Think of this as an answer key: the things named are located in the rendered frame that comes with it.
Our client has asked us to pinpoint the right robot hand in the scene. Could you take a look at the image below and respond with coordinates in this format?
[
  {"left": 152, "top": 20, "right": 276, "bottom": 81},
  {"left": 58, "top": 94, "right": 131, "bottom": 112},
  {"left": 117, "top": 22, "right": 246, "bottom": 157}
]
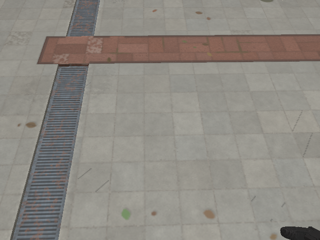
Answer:
[{"left": 280, "top": 226, "right": 320, "bottom": 240}]

